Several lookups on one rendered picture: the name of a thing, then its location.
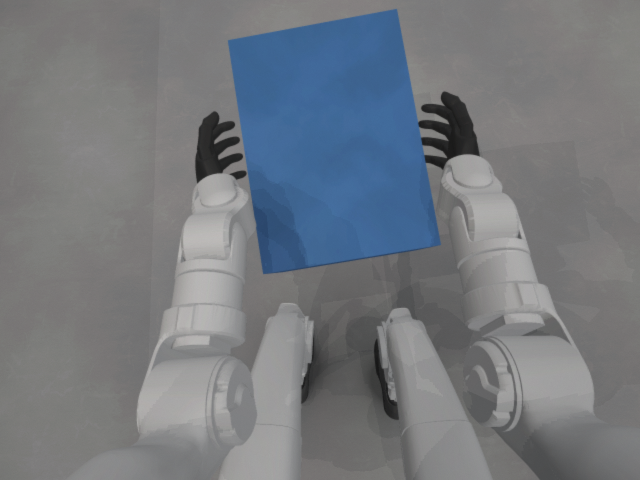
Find robot right upper arm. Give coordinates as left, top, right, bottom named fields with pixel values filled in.
left=463, top=336, right=640, bottom=480

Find robot left upper arm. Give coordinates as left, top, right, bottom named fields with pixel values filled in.
left=65, top=355, right=257, bottom=480

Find carton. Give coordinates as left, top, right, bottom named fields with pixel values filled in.
left=228, top=9, right=441, bottom=274

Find robot left hand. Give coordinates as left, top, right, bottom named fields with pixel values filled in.
left=195, top=111, right=247, bottom=184

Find robot right hand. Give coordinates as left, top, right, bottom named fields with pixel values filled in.
left=418, top=91, right=480, bottom=170

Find robot left forearm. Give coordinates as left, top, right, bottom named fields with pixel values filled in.
left=137, top=173, right=256, bottom=431

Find robot right forearm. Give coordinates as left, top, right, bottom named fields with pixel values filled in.
left=436, top=154, right=594, bottom=405

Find left robot foot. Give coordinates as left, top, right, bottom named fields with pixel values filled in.
left=301, top=333, right=314, bottom=404

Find right robot thigh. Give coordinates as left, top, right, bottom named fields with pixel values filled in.
left=376, top=316, right=493, bottom=480

